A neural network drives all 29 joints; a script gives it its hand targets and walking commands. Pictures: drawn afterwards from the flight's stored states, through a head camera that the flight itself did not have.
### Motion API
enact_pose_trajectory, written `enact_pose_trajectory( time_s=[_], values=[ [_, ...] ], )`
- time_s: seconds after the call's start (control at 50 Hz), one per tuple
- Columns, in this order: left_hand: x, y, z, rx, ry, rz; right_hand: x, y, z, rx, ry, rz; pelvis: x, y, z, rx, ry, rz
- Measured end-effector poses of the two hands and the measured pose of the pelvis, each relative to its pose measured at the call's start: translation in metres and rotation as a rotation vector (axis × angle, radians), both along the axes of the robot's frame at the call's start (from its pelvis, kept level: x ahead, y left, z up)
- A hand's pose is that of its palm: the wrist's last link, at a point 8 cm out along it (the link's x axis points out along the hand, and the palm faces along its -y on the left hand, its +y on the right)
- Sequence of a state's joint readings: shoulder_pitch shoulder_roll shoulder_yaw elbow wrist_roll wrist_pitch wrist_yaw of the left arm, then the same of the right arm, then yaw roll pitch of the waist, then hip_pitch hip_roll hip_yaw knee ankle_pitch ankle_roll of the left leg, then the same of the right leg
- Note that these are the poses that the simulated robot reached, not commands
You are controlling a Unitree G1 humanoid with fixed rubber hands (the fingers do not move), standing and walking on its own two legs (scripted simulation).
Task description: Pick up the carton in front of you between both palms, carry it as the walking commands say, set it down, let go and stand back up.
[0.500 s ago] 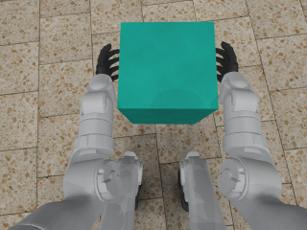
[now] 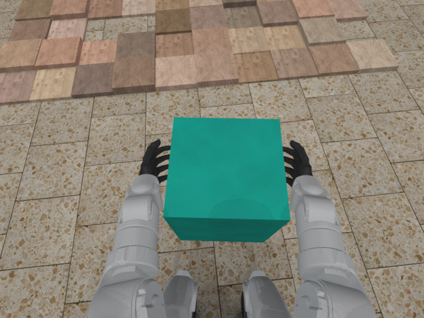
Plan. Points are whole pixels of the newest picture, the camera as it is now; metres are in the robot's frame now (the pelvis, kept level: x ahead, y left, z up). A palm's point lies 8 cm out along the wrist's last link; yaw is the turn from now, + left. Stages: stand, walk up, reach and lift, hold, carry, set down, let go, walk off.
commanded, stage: reach and lift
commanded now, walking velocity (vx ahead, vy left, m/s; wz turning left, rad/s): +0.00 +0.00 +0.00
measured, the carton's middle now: (223, 187) +0.39 +0.00 -0.09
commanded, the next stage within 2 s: hold in 1.48 s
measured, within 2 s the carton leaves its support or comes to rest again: neither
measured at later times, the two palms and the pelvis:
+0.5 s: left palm (122, 168) +0.33 +0.15 +0.11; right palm (332, 172) +0.33 -0.15 +0.11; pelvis +0.03 +0.00 +0.09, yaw +0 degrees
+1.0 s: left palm (120, 166) +0.33 +0.15 +0.12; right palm (336, 168) +0.33 -0.15 +0.12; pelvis +0.03 +0.00 +0.10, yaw +0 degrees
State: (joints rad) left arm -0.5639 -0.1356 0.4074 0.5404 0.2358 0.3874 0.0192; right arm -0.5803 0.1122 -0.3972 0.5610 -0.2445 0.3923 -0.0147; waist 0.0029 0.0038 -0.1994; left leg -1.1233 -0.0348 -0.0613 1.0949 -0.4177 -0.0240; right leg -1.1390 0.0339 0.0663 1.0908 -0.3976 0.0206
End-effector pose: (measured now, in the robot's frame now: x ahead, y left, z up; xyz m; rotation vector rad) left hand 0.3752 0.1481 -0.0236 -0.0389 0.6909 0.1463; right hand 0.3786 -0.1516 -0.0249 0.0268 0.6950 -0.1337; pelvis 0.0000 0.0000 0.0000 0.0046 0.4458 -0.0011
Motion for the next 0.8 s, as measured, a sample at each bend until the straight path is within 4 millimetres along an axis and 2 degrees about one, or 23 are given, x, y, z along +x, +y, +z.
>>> enact_pose_trajectory(
  time_s=[0.28, 0.48, 0.56, 0.8],
  values=[
    [-0.028, 0.002, 0.083, 0.004, -0.010, -0.009, -0.030, 0.002, 0.084, -0.002, -0.010, -0.003, 0.025, 0.002, 0.065, -0.004, -0.242, 0.000],
    [-0.044, 0.003, 0.135, 0.027, -0.039, -0.037, -0.048, 0.003, 0.136, -0.026, -0.039, 0.006, 0.034, 0.003, 0.090, -0.006, -0.429, 0.001],
    [-0.049, 0.003, 0.143, 0.036, -0.024, -0.044, -0.052, 0.003, 0.143, -0.033, -0.025, 0.013, 0.032, 0.003, 0.093, -0.006, -0.480, 0.001],
    [-0.052, 0.002, 0.142, 0.027, -0.014, -0.036, -0.055, 0.002, 0.143, -0.025, -0.015, 0.010, 0.022, 0.001, 0.092, -0.005, -0.520, 0.002]
  ],
)
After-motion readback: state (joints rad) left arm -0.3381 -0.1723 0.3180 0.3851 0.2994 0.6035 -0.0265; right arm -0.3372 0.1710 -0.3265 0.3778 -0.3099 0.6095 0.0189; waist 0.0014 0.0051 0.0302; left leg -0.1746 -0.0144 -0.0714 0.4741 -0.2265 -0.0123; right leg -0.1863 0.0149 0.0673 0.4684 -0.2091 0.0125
